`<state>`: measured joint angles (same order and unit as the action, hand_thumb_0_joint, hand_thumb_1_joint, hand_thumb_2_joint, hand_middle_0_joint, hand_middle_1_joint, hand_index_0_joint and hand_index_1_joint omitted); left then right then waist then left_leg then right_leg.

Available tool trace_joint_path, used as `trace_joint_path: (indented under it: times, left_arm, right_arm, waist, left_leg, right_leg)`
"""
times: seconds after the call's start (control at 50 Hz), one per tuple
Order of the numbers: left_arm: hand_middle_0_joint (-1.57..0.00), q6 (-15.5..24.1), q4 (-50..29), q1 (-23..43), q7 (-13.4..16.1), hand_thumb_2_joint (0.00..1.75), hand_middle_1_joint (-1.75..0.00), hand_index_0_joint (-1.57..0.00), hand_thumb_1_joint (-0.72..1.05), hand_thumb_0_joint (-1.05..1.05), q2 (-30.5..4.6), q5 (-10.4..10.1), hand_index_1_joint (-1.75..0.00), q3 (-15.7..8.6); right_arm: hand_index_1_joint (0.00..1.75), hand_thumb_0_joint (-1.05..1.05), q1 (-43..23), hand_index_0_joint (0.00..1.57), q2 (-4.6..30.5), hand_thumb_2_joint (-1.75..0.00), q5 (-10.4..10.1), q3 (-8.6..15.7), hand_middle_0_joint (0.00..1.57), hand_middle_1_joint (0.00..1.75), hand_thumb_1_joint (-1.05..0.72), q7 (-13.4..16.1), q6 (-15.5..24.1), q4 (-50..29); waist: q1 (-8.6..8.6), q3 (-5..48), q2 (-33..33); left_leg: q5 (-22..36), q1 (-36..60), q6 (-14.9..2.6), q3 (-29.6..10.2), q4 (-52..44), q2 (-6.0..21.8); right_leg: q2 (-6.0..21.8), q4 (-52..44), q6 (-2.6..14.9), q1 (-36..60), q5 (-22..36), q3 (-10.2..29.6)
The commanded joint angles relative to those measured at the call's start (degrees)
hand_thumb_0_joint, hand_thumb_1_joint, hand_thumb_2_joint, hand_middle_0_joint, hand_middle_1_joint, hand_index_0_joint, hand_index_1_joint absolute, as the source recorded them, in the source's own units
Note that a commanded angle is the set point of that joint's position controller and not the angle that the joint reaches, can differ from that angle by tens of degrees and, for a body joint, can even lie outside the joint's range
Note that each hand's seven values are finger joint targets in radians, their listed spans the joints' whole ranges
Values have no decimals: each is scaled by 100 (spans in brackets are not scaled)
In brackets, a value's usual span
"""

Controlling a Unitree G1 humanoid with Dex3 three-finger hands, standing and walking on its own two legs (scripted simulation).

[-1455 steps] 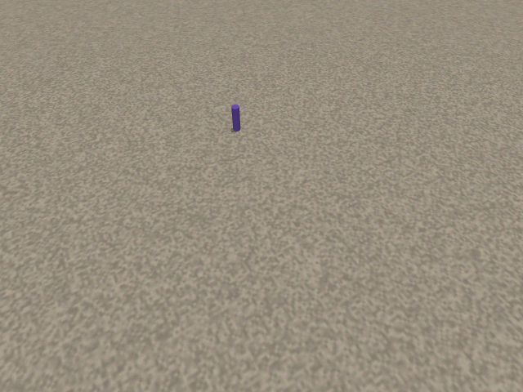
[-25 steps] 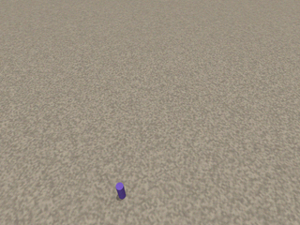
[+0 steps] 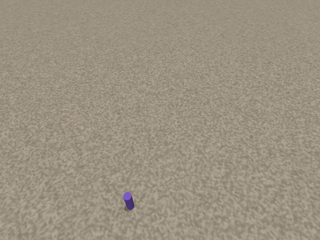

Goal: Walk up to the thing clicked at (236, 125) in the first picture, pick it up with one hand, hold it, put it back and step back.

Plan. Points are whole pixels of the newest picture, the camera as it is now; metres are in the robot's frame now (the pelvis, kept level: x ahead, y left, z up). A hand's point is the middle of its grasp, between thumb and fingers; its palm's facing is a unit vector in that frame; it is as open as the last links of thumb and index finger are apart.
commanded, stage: stand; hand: left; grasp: from the side
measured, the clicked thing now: (129, 201) +0.46 +0.20 -0.70
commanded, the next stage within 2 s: step back in 1.12 s
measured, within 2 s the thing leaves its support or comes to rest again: neither
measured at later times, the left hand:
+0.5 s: hand out of the picture +0.08 +0.20 -0.17, palm faces -0.05 -0.97 -0.25, open 7.4 cm
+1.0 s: hand out of the picture +0.06 +0.21 -0.17, palm faces -0.03 -0.97 -0.26, open 7.4 cm
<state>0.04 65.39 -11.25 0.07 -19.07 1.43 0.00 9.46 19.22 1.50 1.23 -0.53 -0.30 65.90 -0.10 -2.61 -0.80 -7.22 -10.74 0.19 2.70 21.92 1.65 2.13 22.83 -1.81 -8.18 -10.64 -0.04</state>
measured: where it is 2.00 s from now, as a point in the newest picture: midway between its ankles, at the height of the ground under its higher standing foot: outside the picture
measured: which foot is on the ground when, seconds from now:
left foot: down 0.00-1.00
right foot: down 0.00-1.00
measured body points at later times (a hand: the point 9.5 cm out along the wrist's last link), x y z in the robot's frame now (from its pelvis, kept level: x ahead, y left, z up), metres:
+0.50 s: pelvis +0.03 +0.00 +0.00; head +0.03 +0.00 +0.45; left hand +0.09 +0.25 -0.15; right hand +0.07 -0.26 -0.15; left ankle +0.06 +0.12 -0.74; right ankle +0.02 -0.14 -0.74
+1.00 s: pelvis +0.03 +0.00 +0.00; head +0.03 +0.01 +0.45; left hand +0.07 +0.26 -0.15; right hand +0.05 -0.26 -0.15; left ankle +0.06 +0.12 -0.74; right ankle +0.02 -0.14 -0.74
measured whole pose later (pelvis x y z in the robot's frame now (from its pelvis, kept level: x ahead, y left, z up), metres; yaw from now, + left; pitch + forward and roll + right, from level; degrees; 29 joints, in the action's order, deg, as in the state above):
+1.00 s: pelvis +0.03 +0.00 +0.00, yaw -1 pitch -3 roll +0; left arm -0.3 66.5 -11.9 1.4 -13.0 1.5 -0.8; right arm 10.4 13.3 1.3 1.5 0.9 -0.3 68.0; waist -0.8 -2.7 0.1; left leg -10.1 -8.1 0.1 4.2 21.4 1.7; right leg 2.2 21.0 -2.3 -5.5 -12.3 1.3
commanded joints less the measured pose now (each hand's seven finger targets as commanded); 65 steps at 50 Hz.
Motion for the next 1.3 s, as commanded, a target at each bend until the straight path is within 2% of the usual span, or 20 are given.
trace_joint_path:
  times: [0.0,0.14,0.26,0.3,0.32,0.46,0.6,0.68,0.82,0.96,1.02,1.06,1.08,1.1,1.14,1.18,1.2,1.22,1.24,1.28]
  left_arm:
    - [-20,137,-317,259,79,90,-30,-20,90,0,-1152,-17,-30,-208]
    - [-20,125,-183,177,84,90,-30,-20,90,0,-905,-68,-30,-132]
    - [-20,113,-98,168,116,90,-30,-20,90,0,-684,-77,-30,-80]
    - [-20,128,-99,164,126,90,-30,-20,90,0,-650,-74,-30,-81]
    - [-20,112,-61,146,135,90,-30,-20,90,0,-555,-73,-30,-69]
    - [-20,60,-12,66,162,90,-30,-20,90,0,-361,-63,-30,-94]
    - [-20,34,46,21,170,90,-30,-20,90,0,-168,-56,-30,-120]
    - [-20,69,30,-56,188,90,-30,-20,90,0,-135,-34,-30,-139]
    - [-20,78,-25,-127,214,90,-30,-20,90,0,-135,-18,-30,-173]
    - [-20,95,-158,-47,210,90,-30,-20,90,0,-387,0,-30,-249]
    - [-20,108,-212,-86,197,90,-30,-20,90,0,-427,13,-30,-254]
    - [-20,117,-267,-27,189,90,-30,-20,90,0,-559,3,-30,-285]
    - [-20,113,-277,11,184,90,-30,-20,90,0,-543,-1,-30,-287]
    - [-20,62,-600,380,177,90,-30,-20,90,0,-1308,-147,-30,-532]
    - [-20,26,-733,209,181,90,-30,-20,90,0,-1121,-164,-30,-522]
    - [-20,-68,-816,-80,160,90,-30,-20,90,0,-1051,-112,-30,-552]
    - [-20,-114,-871,-222,148,90,-30,-20,90,0,-1032,-88,-30,-551]
    - [-20,-147,-905,-318,139,90,-30,-20,90,0,-1031,-73,-30,-572]
    - [-20,-161,-958,-375,134,90,-30,-20,90,0,-991,-88,-30,-580]
    - [-20,-121,-1000,-561,136,90,-30,-20,90,0,-938,-69,-30,-595]
  right_arm:
    - [30,0,-271,20,1107,-90,-18,191,20,30,-90,75,122,-326]
    - [30,0,-178,20,802,-90,-78,84,20,30,-90,71,115,-186]
    - [30,0,-120,20,638,-90,-93,31,20,30,-90,93,104,-61]
    - [30,0,-87,20,643,-90,-94,38,20,30,-90,108,116,-38]
    - [30,0,-20,20,483,-90,-114,2,20,30,-90,113,98,9]
    - [30,0,16,20,359,-90,-91,14,20,30,-90,179,103,70]
    - [30,0,101,20,143,-90,-74,27,20,30,-90,196,83,125]
    - [30,0,99,20,138,-90,-69,76,20,30,-90,203,108,104]
    - [30,0,63,20,177,-90,-57,136,20,30,-90,213,98,40]
    - [30,0,83,20,405,-90,-34,207,20,30,-90,210,93,-77]
    - [30,0,-1,20,480,-90,-36,242,20,30,-90,192,100,-166]
    - [30,0,-14,20,522,-90,-37,240,20,30,-90,180,110,-198]
    - [30,0,-3,20,546,-90,-37,248,20,30,-90,178,108,-207]
    - [30,0,-463,20,1356,-90,-68,409,20,30,-90,154,42,-411]
    - [30,0,-358,20,1410,-90,-111,459,20,30,-90,150,25,-544]
    - [30,0,-554,20,1528,-90,-95,540,20,30,-90,151,4,-791]
    - [30,0,-650,20,1614,-90,-74,583,20,30,-90,153,-14,-918]
    - [30,0,-741,20,1568,-90,-71,577,20,30,-90,169,-40,-1007]
    - [30,0,-786,20,1528,-90,-35,562,20,30,-90,181,-65,-1086]
    - [30,0,-900,20,1429,-90,-42,516,20,30,-90,183,-147,-1194]
  waist:
    - [7,-105,-36]
    - [-11,21,51]
    - [-23,65,152]
    - [-31,265,160]
    - [-46,220,191]
    - [-21,263,58]
    - [-32,-48,44]
    - [-25,145,150]
    - [-30,72,175]
    - [-61,-127,114]
    - [-52,-17,115]
    - [-54,-215,111]
    - [-74,-173,25]
    - [-75,-585,18]
    - [-83,-76,-353]
    - [-25,348,-808]
    - [11,505,-991]
    - [71,504,-1022]
    - [111,494,-1025]
    - [265,658,-855]
  left_leg:
    - [-1575,-59,-153,-783,-711,514]
    - [-892,169,-123,-636,-628,454]
    - [-161,381,-101,-526,-553,454]
    - [244,508,-119,-472,-429,474]
    - [237,467,-110,-452,-448,455]
    - [630,596,-60,-363,-453,468]
    - [92,423,-37,-369,-597,428]
    - [569,627,-67,-352,-445,469]
    - [434,617,-89,-339,-378,480]
    - [-194,367,-113,-405,-484,483]
    - [-151,507,-141,-407,-413,511]
    - [-504,352,-125,-466,-530,508]
    - [-634,332,-149,-472,-523,510]
    - [295,-80,-240,-787,-211,644]
    - [718,-69,-567,-969,-294,994]
    - [866,-359,-1084,-1219,-314,1504]
    - [832,-543,-1316,-1300,-229,1708]
    - [957,-734,-1416,-1269,-80,1769]
    - [1268,-790,-1410,-1172,174,1696]
    - [1328,-560,-1075,-929,944,1342]
  right_leg:
    - [439,-678,290,-557,-1021,572]
    - [440,-636,322,-425,-493,543]
    - [447,-616,279,-291,210,503]
    - [477,-582,253,-109,734,495]
    - [455,-573,242,-88,756,470]
    - [429,-533,216,8,1053,428]
    - [375,-617,200,-171,471,398]
    - [397,-552,197,-115,833,383]
    - [392,-543,182,-201,795,380]
    - [401,-599,191,-289,197,422]
    - [411,-581,198,-327,205,412]
    - [395,-635,215,-444,-101,427]
    - [409,-617,227,-368,-114,448]
    - [275,-80,249,-951,564,490]
    - [25,737,290,-755,273,171]
    - [-174,1929,324,-632,-1076,-42]
    - [-149,2417,358,-614,-1471,2]
    - [-152,2708,413,-642,-1634,82]
    - [-155,2716,440,-686,-1667,140]
    - [-107,1470,393,-592,-734,195]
